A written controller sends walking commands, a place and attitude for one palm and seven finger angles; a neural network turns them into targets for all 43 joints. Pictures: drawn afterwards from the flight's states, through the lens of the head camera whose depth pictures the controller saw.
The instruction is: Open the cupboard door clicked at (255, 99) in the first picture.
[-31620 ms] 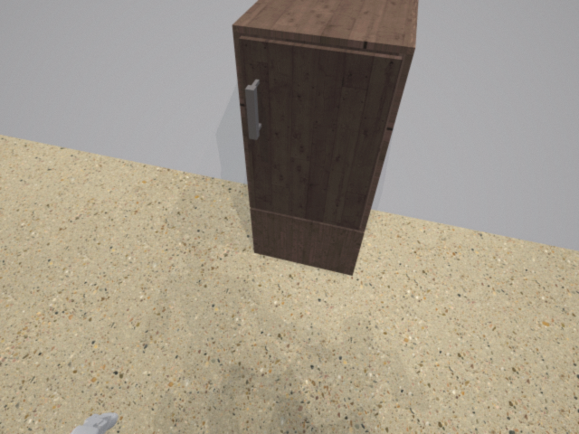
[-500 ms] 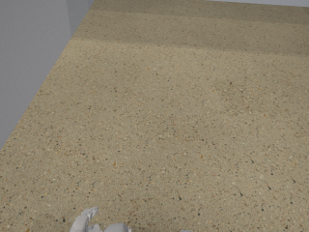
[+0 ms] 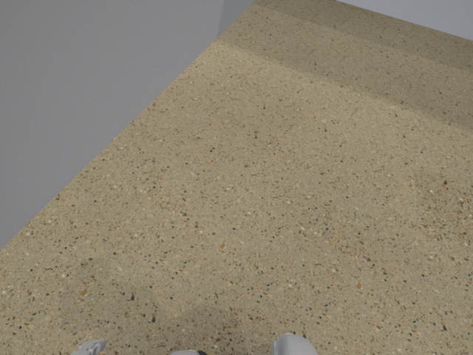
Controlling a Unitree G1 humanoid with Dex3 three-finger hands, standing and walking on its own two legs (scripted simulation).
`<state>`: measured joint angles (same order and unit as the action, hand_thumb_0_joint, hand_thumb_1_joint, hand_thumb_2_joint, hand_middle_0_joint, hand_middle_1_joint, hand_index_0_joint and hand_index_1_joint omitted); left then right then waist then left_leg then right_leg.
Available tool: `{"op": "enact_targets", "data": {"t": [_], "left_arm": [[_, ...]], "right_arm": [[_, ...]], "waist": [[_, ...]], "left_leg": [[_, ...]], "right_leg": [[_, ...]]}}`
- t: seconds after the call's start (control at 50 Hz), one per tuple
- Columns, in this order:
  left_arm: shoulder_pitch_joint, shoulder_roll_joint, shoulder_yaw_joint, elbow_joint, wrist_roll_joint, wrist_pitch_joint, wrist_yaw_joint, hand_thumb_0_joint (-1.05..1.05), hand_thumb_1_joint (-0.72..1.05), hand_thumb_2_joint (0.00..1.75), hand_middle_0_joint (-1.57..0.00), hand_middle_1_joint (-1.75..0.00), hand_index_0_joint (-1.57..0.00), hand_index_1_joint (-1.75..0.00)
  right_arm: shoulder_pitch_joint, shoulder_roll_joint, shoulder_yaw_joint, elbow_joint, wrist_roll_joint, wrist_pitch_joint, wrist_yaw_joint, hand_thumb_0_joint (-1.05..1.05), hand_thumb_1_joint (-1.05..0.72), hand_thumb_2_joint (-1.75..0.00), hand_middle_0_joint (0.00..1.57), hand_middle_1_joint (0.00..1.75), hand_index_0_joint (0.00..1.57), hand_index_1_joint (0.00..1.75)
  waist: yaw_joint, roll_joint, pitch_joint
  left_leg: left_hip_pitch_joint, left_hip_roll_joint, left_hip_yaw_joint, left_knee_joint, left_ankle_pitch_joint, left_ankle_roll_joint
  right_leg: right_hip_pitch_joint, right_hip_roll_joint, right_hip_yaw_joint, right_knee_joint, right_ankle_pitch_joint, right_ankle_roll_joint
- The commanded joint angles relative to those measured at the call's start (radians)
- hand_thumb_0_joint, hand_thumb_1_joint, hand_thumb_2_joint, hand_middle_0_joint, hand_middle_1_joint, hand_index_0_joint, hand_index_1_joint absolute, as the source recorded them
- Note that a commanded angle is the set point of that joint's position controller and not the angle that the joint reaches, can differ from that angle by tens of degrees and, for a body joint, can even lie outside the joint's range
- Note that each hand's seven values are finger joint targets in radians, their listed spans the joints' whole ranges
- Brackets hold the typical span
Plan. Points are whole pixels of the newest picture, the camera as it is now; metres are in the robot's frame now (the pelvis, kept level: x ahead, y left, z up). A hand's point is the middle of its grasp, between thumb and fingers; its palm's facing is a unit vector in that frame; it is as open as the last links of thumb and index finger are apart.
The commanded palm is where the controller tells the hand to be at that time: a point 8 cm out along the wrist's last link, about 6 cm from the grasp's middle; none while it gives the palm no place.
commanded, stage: turn to face it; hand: left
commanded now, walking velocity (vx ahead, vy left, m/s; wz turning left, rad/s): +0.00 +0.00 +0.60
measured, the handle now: out of the picture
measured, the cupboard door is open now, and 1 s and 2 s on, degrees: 47 47 47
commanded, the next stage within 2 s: none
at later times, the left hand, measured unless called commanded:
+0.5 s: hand out of the picture +0.04 +0.12 -0.15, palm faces +0.31 -0.91 -0.27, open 7.3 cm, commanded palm none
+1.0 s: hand out of the picture -0.02 +0.16 -0.16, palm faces +0.59 -0.76 -0.26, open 7.4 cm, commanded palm none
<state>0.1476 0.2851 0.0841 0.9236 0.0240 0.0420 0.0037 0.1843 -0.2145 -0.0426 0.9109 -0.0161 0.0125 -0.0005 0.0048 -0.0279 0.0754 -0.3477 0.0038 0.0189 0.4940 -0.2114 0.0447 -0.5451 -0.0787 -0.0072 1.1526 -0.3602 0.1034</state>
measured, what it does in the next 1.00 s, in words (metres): steps on the spot, turning left: right foot, then left foot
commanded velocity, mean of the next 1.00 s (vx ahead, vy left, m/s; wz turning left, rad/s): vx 0.00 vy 0.00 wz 0.60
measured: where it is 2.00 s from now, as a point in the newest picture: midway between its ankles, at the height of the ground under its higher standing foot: outside the picture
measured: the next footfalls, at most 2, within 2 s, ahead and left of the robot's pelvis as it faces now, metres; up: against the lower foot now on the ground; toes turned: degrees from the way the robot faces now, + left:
right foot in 0.24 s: +0.05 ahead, -0.16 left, +0.00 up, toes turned +7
left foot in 0.72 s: +0.00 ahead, +0.04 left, +0.00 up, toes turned +34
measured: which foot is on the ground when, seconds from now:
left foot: down 0.00-0.24, up 0.26-0.70, down 0.72-1.00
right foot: up 0.00-0.22, down 0.24-0.70, up 0.72-1.00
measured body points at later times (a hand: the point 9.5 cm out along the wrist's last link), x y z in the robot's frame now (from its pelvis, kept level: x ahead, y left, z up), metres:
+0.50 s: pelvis +0.02 -0.09 +0.00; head +0.09 -0.10 +0.45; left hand +0.02 +0.17 -0.13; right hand +0.18 -0.32 -0.16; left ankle -0.05 +0.06 -0.66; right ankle +0.01 -0.17 -0.74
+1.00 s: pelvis +0.03 -0.08 +0.00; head +0.07 -0.03 +0.44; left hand -0.05 +0.20 -0.14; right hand +0.25 -0.23 -0.14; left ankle -0.04 +0.02 -0.74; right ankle +0.12 -0.22 -0.68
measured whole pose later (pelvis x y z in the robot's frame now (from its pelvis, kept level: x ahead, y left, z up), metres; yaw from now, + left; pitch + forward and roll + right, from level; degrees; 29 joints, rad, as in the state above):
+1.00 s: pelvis +0.03 -0.08 +0.00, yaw +37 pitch +2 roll -1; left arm 0.13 0.27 0.07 0.88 0.02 0.05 0.00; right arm 0.16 -0.22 -0.04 0.92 -0.02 0.04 0.01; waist 0.00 -0.01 0.10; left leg -0.28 -0.01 -0.05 0.50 -0.24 0.01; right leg -0.48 -0.09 0.00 0.97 -0.41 0.09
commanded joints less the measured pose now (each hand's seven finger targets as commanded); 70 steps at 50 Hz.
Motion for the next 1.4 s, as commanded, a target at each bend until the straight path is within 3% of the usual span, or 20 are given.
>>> {"op": "enact_targets", "data": {"t": [0.0,0.16,0.18,0.22,0.26,0.34,0.48,0.62,0.66,0.68,0.7,0.72,0.82,1.04,1.06,1.1,1.12,1.16,1.22,1.38], "left_arm": [[-0.032,0.03,-0.004,-0.089,-0.01,-0.021,0.008,0.0,0.9,0.9,-0.2,-0.3,-0.2,-0.3],[0.072,0.048,-0.005,-0.078,-0.021,-0.032,0.016,0.0,0.9,0.9,-0.2,-0.3,-0.2,-0.3],[0.121,0.071,0.004,-0.069,-0.019,-0.042,0.021,0.0,0.9,0.9,-0.2,-0.3,-0.2,-0.3],[0.13,0.213,0.025,-0.079,0.003,-0.049,0.035,0.0,0.9,0.9,-0.2,-0.3,-0.2,-0.3],[0.021,0.111,0.002,-0.103,-0.006,-0.052,0.044,0.0,0.9,0.9,-0.2,-0.3,-0.2,-0.3],[0.035,0.062,-0.015,-0.106,-0.012,-0.061,0.034,0.0,0.9,0.9,-0.2,-0.3,-0.2,-0.3],[0.168,0.088,0.004,-0.072,-0.002,-0.061,0.036,0.0,0.9,0.9,-0.2,-0.3,-0.2,-0.3],[0.135,0.138,0.02,-0.066,0.002,-0.055,0.027,0.0,0.9,0.9,-0.2,-0.3,-0.2,-0.3],[0.091,0.133,0.02,-0.076,-0.009,-0.052,0.02,0.0,0.9,0.9,-0.2,-0.3,-0.2,-0.3],[0.062,0.078,0.01,-0.116,-0.018,-0.046,0.01,0.0,0.9,0.9,-0.2,-0.3,-0.2,-0.3],[-0.012,0.05,-0.009,-0.164,-0.015,-0.035,0.014,0.0,0.9,0.9,-0.2,-0.3,-0.2,-0.3],[-0.024,0.08,-0.006,-0.173,-0.009,-0.023,0.02,0.0,0.9,0.9,-0.2,-0.3,-0.2,-0.3],[0.027,0.065,0.007,-0.095,-0.003,-0.003,0.003,0.0,0.9,0.9,-0.2,-0.3,-0.2,-0.3],[0.057,0.043,-0.001,-0.115,-0.017,-0.032,0.008,0.0,0.9,0.9,-0.2,-0.3,-0.2,-0.3],[0.111,0.073,0.007,-0.105,-0.015,-0.042,0.012,0.0,0.9,0.9,-0.2,-0.3,-0.2,-0.3],[0.158,0.219,0.033,-0.097,0.006,-0.054,0.029,0.0,0.9,0.9,-0.2,-0.3,-0.2,-0.3],[0.142,0.199,0.019,-0.102,-0.002,-0.053,0.034,0.0,0.9,0.9,-0.2,-0.3,-0.2,-0.3],[0.031,0.106,0.003,-0.124,-0.008,-0.05,0.039,0.0,0.9,0.9,-0.2,-0.3,-0.2,-0.3],[0.041,0.072,-0.011,-0.125,-0.009,-0.057,0.033,0.0,0.9,0.9,-0.2,-0.3,-0.2,-0.3],[0.149,0.124,0.015,-0.085,0.005,-0.054,0.032,0.0,0.9,0.9,-0.2,-0.3,-0.2,-0.3]], "right_arm": [[0.091,-0.224,-0.066,-0.032,-0.003,-0.011,-0.016,0.0,-0.9,-0.9,0.2,0.3,0.2,0.3],[-0.024,-0.229,-0.081,-0.059,-0.002,0.017,-0.006,0.0,-0.9,-0.9,0.2,0.3,0.2,0.3],[-0.039,-0.2,-0.079,-0.069,0.006,0.018,-0.005,0.0,-0.9,-0.9,0.2,0.3,0.2,0.3],[-0.045,-0.12,-0.069,-0.1,0.011,0.018,0.004,0.0,-0.9,-0.9,0.2,0.3,0.2,0.3],[-0.023,-0.145,-0.079,-0.064,-0.002,0.038,0.012,0.0,-0.9,-0.9,0.2,0.3,0.2,0.3],[-0.035,-0.106,-0.06,-0.034,0.002,0.051,0.025,0.0,-0.9,-0.9,0.2,0.3,0.2,0.3],[-0.153,-0.082,-0.038,-0.059,0.003,0.047,0.027,0.0,-0.9,-0.9,0.2,0.3,0.2,0.3],[-0.128,-0.098,-0.032,-0.077,0.007,0.031,0.026,0.0,-0.9,-0.9,0.2,0.3,0.2,0.3],[-0.008,-0.15,-0.049,-0.05,0.0,0.022,0.025,0.0,-0.9,-0.9,0.2,0.3,0.2,0.3],[0.078,-0.269,-0.08,-0.036,-0.01,0.012,0.018,0.0,-0.9,-0.9,0.2,0.3,0.2,0.3],[0.132,-0.329,-0.09,-0.024,-0.003,0.017,0.008,0.0,-0.9,-0.9,0.2,0.3,0.2,0.3],[0.119,-0.317,-0.084,-0.021,-0.002,0.021,0.005,0.0,-0.9,-0.9,0.2,0.3,0.2,0.3],[-0.066,-0.228,-0.056,-0.076,-0.004,0.005,-0.012,0.0,-0.9,-0.9,0.2,0.3,0.2,0.3],[-0.052,-0.23,-0.081,-0.07,-0.003,0.016,-0.007,0.0,-0.9,-0.9,0.2,0.3,0.2,0.3],[-0.065,-0.211,-0.08,-0.077,0.005,0.016,-0.005,0.0,-0.9,-0.9,0.2,0.3,0.2,0.3],[-0.068,-0.11,-0.063,-0.113,0.013,0.012,0.002,0.0,-0.9,-0.9,0.2,0.3,0.2,0.3],[-0.065,-0.15,-0.068,-0.107,0.004,0.019,0.005,0.0,-0.9,-0.9,0.2,0.3,0.2,0.3],[-0.036,-0.133,-0.073,-0.061,0.001,0.038,0.011,0.0,-0.9,-0.9,0.2,0.3,0.2,0.3],[-0.045,-0.105,-0.055,-0.044,0.003,0.046,0.024,0.0,-0.9,-0.9,0.2,0.3,0.2,0.3],[-0.151,-0.071,-0.031,-0.071,0.007,0.032,0.032,0.0,-0.9,-0.9,0.2,0.3,0.2,0.3]], "waist": [[-0.042,0.139,-0.181],[0.011,0.184,-0.152],[0.036,0.119,-0.174],[0.052,-0.315,-0.152],[-0.015,-0.197,-0.092],[-0.025,-0.172,-0.097],[0.042,-0.151,-0.12],[0.013,-0.167,-0.129],[-0.065,-0.059,-0.181],[-0.115,0.234,-0.227],[-0.132,0.315,-0.221],[-0.111,0.175,-0.207],[-0.01,0.162,-0.086],[0.011,0.213,-0.148],[0.04,0.142,-0.164],[0.071,-0.303,-0.177],[0.054,-0.215,-0.152],[-0.009,-0.21,-0.105],[-0.018,-0.178,-0.093],[0.046,-0.176,-0.12]], "left_leg": [[0.282,0.241,-0.279,-0.123,0.431,0.115],[0.046,0.168,-0.34,-0.054,0.256,0.073],[-0.044,0.119,-0.318,0.006,0.146,0.031],[-0.291,-0.083,-0.054,0.467,-0.424,-0.095],[-0.269,0.005,-0.11,0.703,-0.321,-0.091],[-0.268,0.024,-0.026,0.727,-0.179,-0.132],[-0.222,0.029,0.052,0.442,-0.222,-0.134],[-0.002,0.005,0.116,0.148,-0.169,-0.085],[0.26,0.031,0.071,-0.048,0.074,-0.049],[0.442,0.284,-0.273,-0.082,0.405,0.078],[0.443,0.442,-0.461,-0.097,0.75,0.21],[0.393,0.453,-0.378,-0.088,0.63,0.232],[0.159,0.231,-0.232,-0.162,0.293,0.104],[0.06,0.157,-0.316,-0.028,0.301,0.072],[-0.014,0.115,-0.299,0.031,0.208,0.032],[-0.289,-0.085,-0.048,0.463,-0.43,-0.094],[-0.263,-0.023,-0.101,0.645,-0.423,-0.082],[-0.273,0.019,-0.087,0.76,-0.29,-0.101],[-0.263,0.026,-0.021,0.709,-0.203,-0.126],[-0.137,0.012,0.093,0.284,-0.23,-0.11]], "right_leg": [[-0.042,0.011,0.016,-0.111,-0.032,0.007],[0.32,0.081,-0.024,-0.591,0.055,-0.031],[0.46,0.041,0.003,-0.754,0.148,-0.038],[0.508,-0.422,0.424,-0.918,0.252,-0.218],[0.374,-0.349,0.245,-0.875,0.326,-0.235],[0.46,-0.214,-0.001,-0.775,0.651,-0.186],[0.614,-0.264,-0.065,-0.717,0.832,-0.203],[0.52,-0.309,-0.124,-0.614,0.805,-0.194],[0.353,-0.265,-0.19,-0.399,0.644,-0.122],[0.072,-0.116,-0.221,-0.157,0.046,-0.043],[-0.077,-0.039,-0.111,0.006,-0.321,-0.022],[-0.076,-0.064,-0.015,0.048,-0.297,-0.036],[-0.011,-0.034,0.005,0.015,-0.035,-0.015],[0.324,0.076,-0.046,-0.574,0.051,-0.024],[0.451,0.049,-0.024,-0.724,0.153,-0.028],[0.586,-0.418,0.398,-0.877,0.353,-0.202],[0.469,-0.434,0.341,-0.849,0.4,-0.258],[0.431,-0.31,0.178,-0.817,0.472,-0.224],[0.472,-0.228,-0.016,-0.769,0.668,-0.189],[0.58,-0.279,-0.093,-0.676,0.809,-0.205]]}}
